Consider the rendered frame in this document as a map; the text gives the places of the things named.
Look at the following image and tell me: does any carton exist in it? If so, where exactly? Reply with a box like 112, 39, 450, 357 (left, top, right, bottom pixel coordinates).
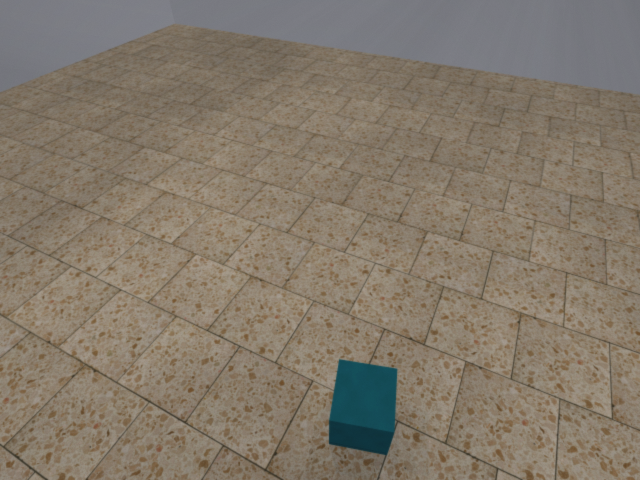
329, 359, 397, 455

